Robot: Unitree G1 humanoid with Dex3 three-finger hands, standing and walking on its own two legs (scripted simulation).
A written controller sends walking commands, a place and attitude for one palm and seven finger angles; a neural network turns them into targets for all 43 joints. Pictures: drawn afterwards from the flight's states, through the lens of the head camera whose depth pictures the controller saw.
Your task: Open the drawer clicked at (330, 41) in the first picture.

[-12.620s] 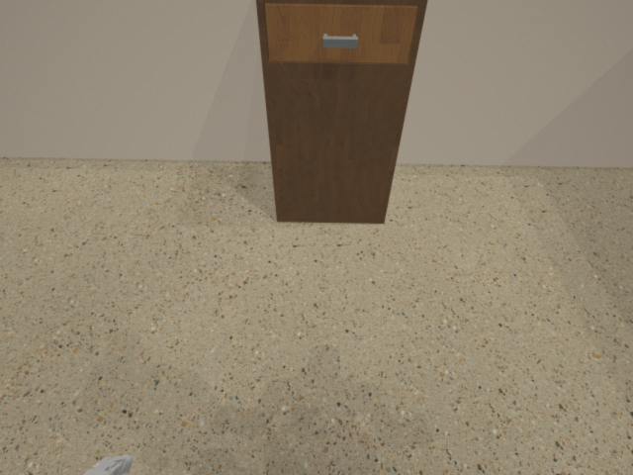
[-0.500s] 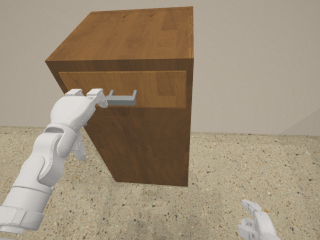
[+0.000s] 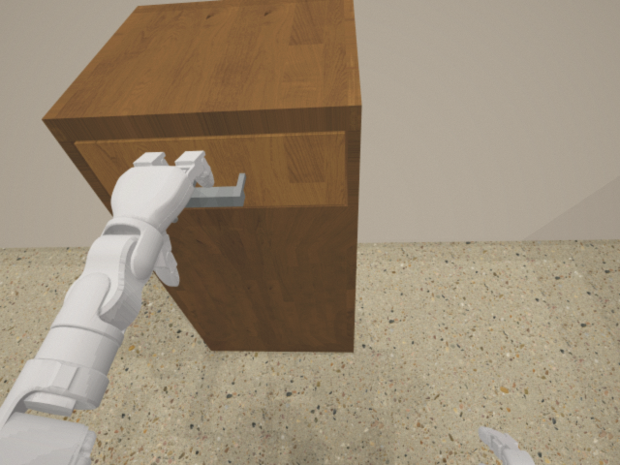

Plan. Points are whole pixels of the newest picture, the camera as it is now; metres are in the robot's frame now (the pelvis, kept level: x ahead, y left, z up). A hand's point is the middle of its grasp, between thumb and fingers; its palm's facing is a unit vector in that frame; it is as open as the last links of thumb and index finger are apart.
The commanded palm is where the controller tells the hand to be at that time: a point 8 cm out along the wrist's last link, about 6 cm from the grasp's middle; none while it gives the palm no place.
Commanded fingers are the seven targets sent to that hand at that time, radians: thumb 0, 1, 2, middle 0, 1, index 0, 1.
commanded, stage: move the hooked fingers above the handle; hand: left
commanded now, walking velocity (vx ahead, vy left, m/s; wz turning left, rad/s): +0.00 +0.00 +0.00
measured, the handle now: (214, 188) +0.52 +0.22 +0.04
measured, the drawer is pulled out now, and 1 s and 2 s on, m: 0.00 0.00 0.00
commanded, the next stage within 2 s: none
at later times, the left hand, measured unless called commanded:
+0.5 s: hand (198, 193) +0.45 +0.21 +0.10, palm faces +0.03 -0.02 -1.00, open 13.8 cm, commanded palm +0.42 +0.22 +0.16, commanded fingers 0.00 -0.50 0.30 -0.30 -1.20 -0.30 -1.20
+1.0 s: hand (186, 180) +0.46 +0.23 +0.11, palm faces +0.04 +0.02 -1.00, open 13.8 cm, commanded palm +0.44 +0.22 +0.15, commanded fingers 0.00 -0.50 0.30 -0.30 -1.20 -0.30 -1.20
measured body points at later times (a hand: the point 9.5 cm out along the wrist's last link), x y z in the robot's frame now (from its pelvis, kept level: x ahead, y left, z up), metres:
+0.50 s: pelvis +0.02 +0.01 -0.01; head +0.07 -0.02 +0.44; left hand +0.44 +0.21 +0.15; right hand +0.15 -0.23 -0.14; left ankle -0.03 +0.11 -0.74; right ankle +0.00 -0.11 -0.74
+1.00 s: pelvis +0.01 -0.01 -0.01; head +0.06 -0.04 +0.44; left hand +0.46 +0.22 +0.16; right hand +0.09 -0.28 -0.15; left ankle -0.03 +0.11 -0.74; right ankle +0.00 -0.11 -0.74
